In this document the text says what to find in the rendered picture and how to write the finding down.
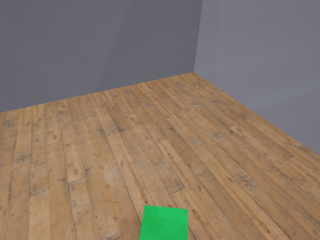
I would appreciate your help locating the carton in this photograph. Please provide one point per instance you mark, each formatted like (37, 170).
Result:
(164, 223)

